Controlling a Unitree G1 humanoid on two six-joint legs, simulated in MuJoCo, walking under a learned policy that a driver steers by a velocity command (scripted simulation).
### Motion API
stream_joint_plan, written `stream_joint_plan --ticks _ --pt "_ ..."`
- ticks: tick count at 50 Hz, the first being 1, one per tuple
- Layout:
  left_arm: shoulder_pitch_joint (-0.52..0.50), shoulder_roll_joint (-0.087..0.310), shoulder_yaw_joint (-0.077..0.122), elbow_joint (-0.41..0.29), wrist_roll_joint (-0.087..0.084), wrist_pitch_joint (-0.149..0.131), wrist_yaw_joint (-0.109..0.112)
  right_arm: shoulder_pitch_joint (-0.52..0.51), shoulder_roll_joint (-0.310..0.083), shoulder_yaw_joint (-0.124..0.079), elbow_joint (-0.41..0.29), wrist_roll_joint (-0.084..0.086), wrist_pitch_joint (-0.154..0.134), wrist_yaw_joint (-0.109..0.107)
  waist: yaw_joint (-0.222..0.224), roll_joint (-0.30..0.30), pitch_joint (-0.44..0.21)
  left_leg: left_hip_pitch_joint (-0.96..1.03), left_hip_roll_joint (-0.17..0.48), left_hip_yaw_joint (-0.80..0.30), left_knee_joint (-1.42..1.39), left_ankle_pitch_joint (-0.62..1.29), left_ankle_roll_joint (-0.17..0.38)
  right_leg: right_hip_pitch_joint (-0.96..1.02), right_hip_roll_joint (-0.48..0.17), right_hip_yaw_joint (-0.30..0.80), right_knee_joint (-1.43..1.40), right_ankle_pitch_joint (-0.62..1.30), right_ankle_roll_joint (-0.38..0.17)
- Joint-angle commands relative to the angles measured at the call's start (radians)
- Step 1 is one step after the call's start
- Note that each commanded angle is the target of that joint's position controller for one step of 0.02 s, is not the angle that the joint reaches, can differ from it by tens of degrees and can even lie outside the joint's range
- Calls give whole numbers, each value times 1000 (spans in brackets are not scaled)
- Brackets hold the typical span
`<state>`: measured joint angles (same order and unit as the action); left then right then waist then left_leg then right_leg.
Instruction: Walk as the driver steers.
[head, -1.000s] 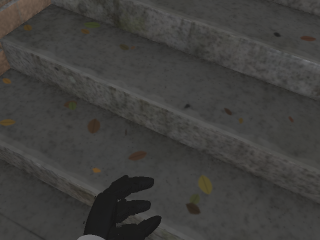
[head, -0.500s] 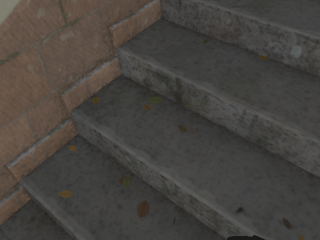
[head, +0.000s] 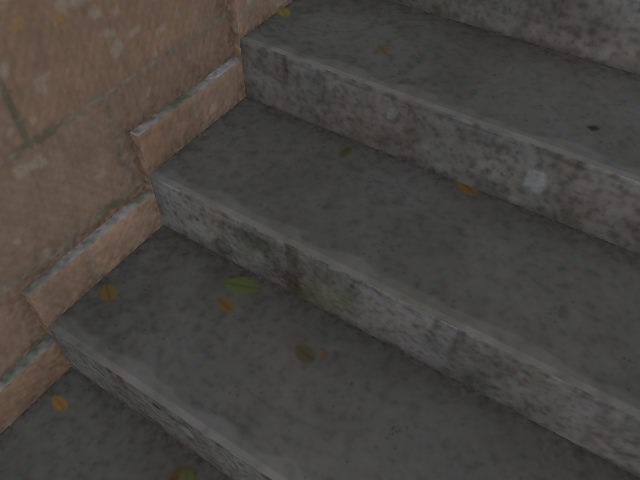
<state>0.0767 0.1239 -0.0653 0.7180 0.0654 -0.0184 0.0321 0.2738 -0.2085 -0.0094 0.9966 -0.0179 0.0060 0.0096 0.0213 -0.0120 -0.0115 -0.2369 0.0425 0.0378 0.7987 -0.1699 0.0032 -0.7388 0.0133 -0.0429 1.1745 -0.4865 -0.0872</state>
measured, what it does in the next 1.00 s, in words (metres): climbs, turning right: left foot, then right foot 0.15 m higher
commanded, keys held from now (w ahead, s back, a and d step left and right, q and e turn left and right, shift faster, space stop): e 0.02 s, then w+e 0.42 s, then e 0.56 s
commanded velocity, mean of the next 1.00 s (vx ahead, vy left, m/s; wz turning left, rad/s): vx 0.21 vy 0.00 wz -0.50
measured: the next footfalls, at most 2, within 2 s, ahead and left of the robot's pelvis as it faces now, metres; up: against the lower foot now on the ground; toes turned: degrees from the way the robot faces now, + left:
left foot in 0.50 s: +0.22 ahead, +0.15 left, +0.00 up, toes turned -16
right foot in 1.00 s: +0.32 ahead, -0.23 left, +0.15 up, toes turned -42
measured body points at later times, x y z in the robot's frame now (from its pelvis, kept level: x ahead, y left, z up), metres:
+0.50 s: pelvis +0.13 +0.04 +0.08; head +0.11 +0.05 +0.53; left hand +0.25 +0.28 -0.05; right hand +0.18 -0.23 -0.03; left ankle +0.18 +0.16 -0.65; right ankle +0.08 -0.08 -0.63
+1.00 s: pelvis +0.23 -0.02 +0.10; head +0.28 -0.04 +0.55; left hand +0.55 -0.08 +0.06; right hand +0.04 -0.21 -0.03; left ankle +0.18 +0.16 -0.64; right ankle +0.29 -0.21 -0.50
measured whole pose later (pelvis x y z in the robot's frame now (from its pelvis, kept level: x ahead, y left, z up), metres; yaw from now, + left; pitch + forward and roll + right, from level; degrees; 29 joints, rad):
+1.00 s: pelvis +0.23 -0.02 +0.10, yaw -33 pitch +4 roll -2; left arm -0.10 0.10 -0.06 0.47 -0.03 0.02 -0.05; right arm 0.46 -0.20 -0.03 0.84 0.02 0.05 -0.11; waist -0.09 0.01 0.05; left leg 0.01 0.17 0.27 0.32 -0.34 -0.06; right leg -0.98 -0.09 -0.13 1.31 -0.42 -0.01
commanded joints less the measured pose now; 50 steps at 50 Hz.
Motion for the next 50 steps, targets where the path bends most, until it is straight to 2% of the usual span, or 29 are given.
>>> stream_joint_plan --ticks 1,2,3,5,7,10,12,14,15,18,20,23,24,25,26,27,28,29,30,32,35,40,42,45,46,47,48,49,50 --pt "-25 232 89 -60 -13 21 -12 8 -33 -17 -114 28 6 32 5 -135 -162 -292 -125 -161 1003 -244 -26 211 -274 752 -763 185 -258" --pt "-22 164 79 -8 -59 7 -25 -26 25 -2 -159 27 10 20 -35 -74 22 -421 -75 -144 958 -230 -5 94 -205 567 -732 -69 -164" --pt "41 138 81 53 -65 -4 -33 -15 14 -5 -178 14 -2 -2 -51 -55 52 -474 -58 -102 938 -199 17 82 -168 482 -708 -183 -103" --pt "159 77 73 135 -44 -10 -39 0 -3 -1 -217 -10 -36 -7 -55 -69 23 -557 -46 -83 994 -76 60 173 -132 462 -724 -191 -96" --pt "240 72 74 176 -42 -20 -40 9 14 9 -231 -16 -61 0 -49 -73 -17 -634 -45 -78 984 61 82 296 -116 448 -749 -89 -126" --pt "290 99 84 186 -45 -19 -41 -44 22 25 -283 -25 -78 4 -51 -82 -50 -719 -15 -76 819 134 44 375 -100 453 -767 -51 -148" --pt "268 145 96 158 -49 -8 -29 -31 20 32 -277 -20 -73 3 -56 -92 -61 -718 -16 -19 729 91 -1 341 -101 467 -789 -76 -181" --pt "255 177 108 110 -43 0 -1 -127 16 40 -315 -9 -73 -17 -26 -97 -51 -659 -14 -17 552 -47 -50 273 -127 535 -854 -143 -202" --pt "248 211 119 88 -40 -4 10 -143 -12 32 -312 4 -70 -28 -10 -93 -61 -576 -36 21 419 -76 -61 258 -131 532 -903 -132 -192" --pt "213 273 147 43 -58 -31 18 -136 -65 6 -292 32 -72 -57 -7 -175 -82 -435 -14 -60 189 -54 -64 297 -185 588 -934 -132 -187" --pt "182 233 137 32 -59 -21 13 -50 -60 -2 -250 44 -66 -52 -32 -175 -82 -257 -43 -36 62 -117 -38 243 -161 550 -907 -162 -180" --pt "188 173 120 29 -62 -3 -2 76 -37 -29 -191 55 -59 -51 -93 -142 4 -5 -67 22 -290 -110 -18 169 -76 484 -760 -181 -140" --pt "180 125 108 27 -55 -2 -4 158 -40 -38 -165 44 -58 -50 -128 -88 9 144 -24 -27 -379 -63 -14 78 8 399 -519 -65 -105" --pt "147 26 87 6 -63 -17 -17 272 -83 -48 -137 21 -58 -52 -153 137 -48 343 157 -266 -429 -17 23 -135 127 213 -57 25 -26" --pt "261 -16 75 -12 -56 -60 -34 248 -168 -45 -186 -35 -65 -51 -54 272 -143 400 413 -675 -457 464 172 -263 162 262 329 -18 25" --pt "316 78 89 -20 -88 -67 -44 189 -213 -66 -230 -43 -82 -56 -3 290 -164 348 528 -819 -523 272 332 -314 77 252 538 -25 74" --pt "207 124 97 -29 -99 -48 -37 101 -143 -49 -241 -26 -77 -62 -20 184 -48 263 477 -650 -520 130 331 -401 26 215 737 -9 118" --pt "120 122 95 -49 -99 -22 -28 54 -74 -28 -255 -16 -62 -66 -34 103 25 176 374 -480 -510 16 251 -427 7 186 864 37 130" --pt "91 95 84 -73 -95 -9 -25 37 -37 -15 -252 -22 -51 -67 -25 60 61 107 280 -348 -487 -1 182 -431 -2 193 876 124 124" --pt "43 44 67 -114 -95 -9 -44 129 2 -7 -197 -24 -46 -63 -43 50 82 73 230 -191 -472 165 144 -450 13 183 938 207 106" --pt "-11 8 45 -176 -96 -6 -51 192 -23 -15 -177 -19 -44 -68 -47 91 59 126 232 -91 -463 282 139 -538 -2 153 962 216 108" --pt "-127 20 38 -256 -79 14 -31 191 -73 -25 -207 -18 -30 -102 -62 117 35 209 276 -39 -451 430 141 -619 -60 121 865 260 165" --pt "-204 -5 25 -319 -73 19 -36 216 -95 -33 -206 3 -9 -120 -64 138 26 250 262 -23 -467 379 132 -647 -109 84 722 248 185" --pt "-308 -22 17 -369 -71 25 -55 222 -128 -50 -219 11 16 -144 -99 159 7 331 288 8 -494 380 137 -595 -162 29 513 213 186" --pt "-348 -62 -7 -396 -86 26 -68 202 -186 -70 -226 39 38 -144 -88 204 -2 270 300 39 -578 404 144 -423 -168 -19 269 -51 137" --pt "-380 -44 -3 -402 -98 28 -75 231 -189 -74 -224 50 53 -142 -104 173 4 240 314 51 -600 407 153 -291 -143 -70 145 -102 120" --pt "-338 -15 12 -361 -102 36 -81 216 -207 -77 -217 45 57 -132 -96 153 -7 216 305 106 -605 511 161 -147 -88 -186 62 -97 95" --pt "-262 23 34 -334 -93 22 -83 220 -253 -85 -206 50 44 -116 -59 214 -39 247 314 124 -552 893 162 -27 -40 -188 17 -23 52" --pt "-99 127 79 -289 -92 11 -89 192 -255 -80 -200 30 29 -100 29 232 -110 281 262 182 -366 1341 127 140 22 -143 -142 106 -17"
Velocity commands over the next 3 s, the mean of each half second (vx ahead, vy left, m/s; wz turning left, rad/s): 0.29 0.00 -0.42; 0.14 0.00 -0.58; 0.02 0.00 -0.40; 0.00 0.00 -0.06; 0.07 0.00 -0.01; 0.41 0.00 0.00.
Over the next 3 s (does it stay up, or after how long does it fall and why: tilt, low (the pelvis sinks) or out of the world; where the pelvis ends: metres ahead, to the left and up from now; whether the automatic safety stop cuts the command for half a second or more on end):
stays up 0.49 -0.30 0.26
